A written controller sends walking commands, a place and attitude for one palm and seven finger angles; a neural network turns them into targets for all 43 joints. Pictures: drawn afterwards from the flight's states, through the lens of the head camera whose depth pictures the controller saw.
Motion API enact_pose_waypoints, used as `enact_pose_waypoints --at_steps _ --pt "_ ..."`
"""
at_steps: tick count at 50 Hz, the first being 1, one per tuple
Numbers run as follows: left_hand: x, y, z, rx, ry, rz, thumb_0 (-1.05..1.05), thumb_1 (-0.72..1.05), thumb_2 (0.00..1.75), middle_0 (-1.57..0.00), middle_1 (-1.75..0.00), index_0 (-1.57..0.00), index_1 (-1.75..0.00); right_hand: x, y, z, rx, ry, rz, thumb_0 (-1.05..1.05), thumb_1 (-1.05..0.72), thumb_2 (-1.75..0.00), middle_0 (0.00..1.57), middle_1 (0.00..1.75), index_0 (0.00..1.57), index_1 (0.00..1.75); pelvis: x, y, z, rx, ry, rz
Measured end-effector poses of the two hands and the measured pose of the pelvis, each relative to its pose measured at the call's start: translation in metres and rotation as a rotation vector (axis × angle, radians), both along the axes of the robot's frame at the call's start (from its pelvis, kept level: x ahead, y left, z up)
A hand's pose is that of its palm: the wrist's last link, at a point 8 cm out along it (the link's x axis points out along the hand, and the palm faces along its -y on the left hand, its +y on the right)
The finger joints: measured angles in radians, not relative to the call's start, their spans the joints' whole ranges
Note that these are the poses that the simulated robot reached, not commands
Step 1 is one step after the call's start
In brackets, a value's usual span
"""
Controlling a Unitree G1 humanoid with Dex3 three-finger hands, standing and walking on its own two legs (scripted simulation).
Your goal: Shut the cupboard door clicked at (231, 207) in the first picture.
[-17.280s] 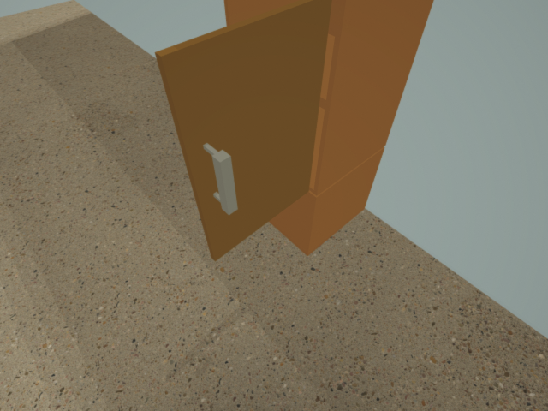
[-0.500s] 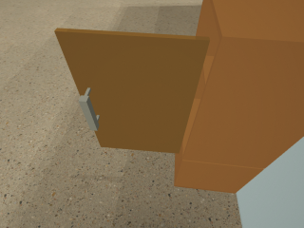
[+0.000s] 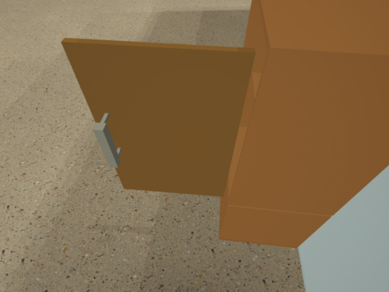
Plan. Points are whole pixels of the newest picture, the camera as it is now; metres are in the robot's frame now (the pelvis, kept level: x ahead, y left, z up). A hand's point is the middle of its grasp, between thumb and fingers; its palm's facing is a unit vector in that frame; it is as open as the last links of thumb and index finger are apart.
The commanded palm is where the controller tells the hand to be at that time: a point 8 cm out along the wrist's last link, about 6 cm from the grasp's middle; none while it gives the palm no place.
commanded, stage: look again from close up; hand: left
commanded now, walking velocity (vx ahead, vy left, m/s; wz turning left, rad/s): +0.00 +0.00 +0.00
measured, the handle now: (110, 140) +0.49 +0.27 -0.03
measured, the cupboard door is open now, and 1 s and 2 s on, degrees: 91 91 91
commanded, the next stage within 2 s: raise the hand and make a fist in 0.56 s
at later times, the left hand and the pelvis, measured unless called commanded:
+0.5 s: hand out of the picture +0.01 +0.21 -0.17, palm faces +0.00 -0.97 -0.25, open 7.3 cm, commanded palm none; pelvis -0.01 +0.03 -0.01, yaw -1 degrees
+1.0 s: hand (106, 276) +0.16 +0.18 -0.04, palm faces -0.07 -1.00 -0.01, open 6.6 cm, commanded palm +0.11 +0.25 -0.06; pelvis -0.03 +0.01 -0.07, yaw +3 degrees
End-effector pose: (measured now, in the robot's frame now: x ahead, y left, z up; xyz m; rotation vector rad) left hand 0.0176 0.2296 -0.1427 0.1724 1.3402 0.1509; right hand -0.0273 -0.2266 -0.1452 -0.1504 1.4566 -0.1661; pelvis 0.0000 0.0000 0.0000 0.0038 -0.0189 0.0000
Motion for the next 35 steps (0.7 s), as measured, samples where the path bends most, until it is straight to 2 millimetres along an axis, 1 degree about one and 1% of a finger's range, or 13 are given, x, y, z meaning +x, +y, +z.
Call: enact_pose_waypoints --at_steps 3,7,10,14,18,23,29,34,35 --pt "0.0 0.0 0.0 0.007 -0.007 0.0 0.0 0.91 0.9 -0.2 -0.3 -0.2 -0.3 0.003 -0.002 0.0 -0.006 -0.01 0.0 0.0 -0.91 -0.89 0.2 0.3 0.2 0.29 -0.001 0.0 -0.001 -0.004 0.004 -0.002" --pt "-0.002 0.004 -0.002 0.021 -0.025 -0.013 0.0 0.91 0.9 -0.2 -0.3 -0.2 -0.3 0.013 -0.001 -0.004 -0.016 -0.08 -0.014 0.0 -0.91 -0.89 0.2 0.3 0.2 0.29 -0.006 0.006 -0.005 -0.019 0.012 0.001" --pt "-0.002 0.009 0.001 0.021 -0.032 -0.016 0.0 0.91 0.9 -0.2 -0.3 -0.2 -0.3 0.019 0.008 -0.009 0.005 -0.129 -0.002 0.0 -0.91 -0.89 0.19 0.3 0.19 0.29 -0.006 0.012 -0.006 -0.012 0.007 0.002" --pt "0.0 0.016 0.006 0.03 -0.047 -0.014 0.01 0.91 0.9 -0.2 -0.3 -0.2 -0.3 0.02 0.027 -0.014 0.051 -0.148 0.015 0.0 -0.91 -0.89 0.19 0.3 0.19 0.29 -0.007 0.019 -0.006 -0.004 0.0 0.0" --pt "-0.001 0.021 0.009 0.037 -0.047 -0.01 0.0 0.91 0.9 -0.2 -0.3 -0.2 -0.3 0.015 0.043 -0.018 0.085 -0.127 0.024 0.01 -0.91 -0.89 0.19 0.3 0.2 0.29 -0.007 0.024 -0.006 0.002 -0.002 -0.003" --pt "-0.006 0.024 0.008 0.038 -0.015 -0.008 0.0 0.92 0.9 -0.2 -0.3 -0.2 -0.3 0.001 0.052 -0.02 0.099 -0.08 0.016 0.01 -0.91 -0.89 0.2 0.3 0.2 0.29 -0.006 0.028 -0.005 0.006 -0.002 -0.009" --pt "-0.013 0.024 0.004 0.027 0.034 -0.005 0.01 0.92 0.9 -0.2 -0.3 -0.2 -0.3 -0.013 0.052 -0.018 0.082 -0.018 0.003 0.0 -0.91 -0.89 0.2 0.3 0.2 0.29 -0.004 0.031 -0.005 0.007 -0.003 -0.013" --pt "-0.016 0.023 0.0 0.02 0.056 -0.004 0.01 0.93 0.9 -0.2 -0.3 -0.2 -0.3 -0.017 0.046 -0.014 0.058 0.013 -0.004 0.0 -0.91 -0.89 0.2 0.3 0.2 0.29 -0.002 0.031 -0.006 0.002 -0.001 -0.013" --pt "-0.006 0.027 0.003 0.015 -0.004 0.061 0.01 0.92 0.9 -0.2 -0.3 -0.2 -0.3 -0.012 0.043 -0.012 0.032 -0.024 -0.001 0.01 -0.91 -0.89 0.2 0.3 0.2 0.29 -0.003 0.03 -0.007 0.002 -0.001 -0.005"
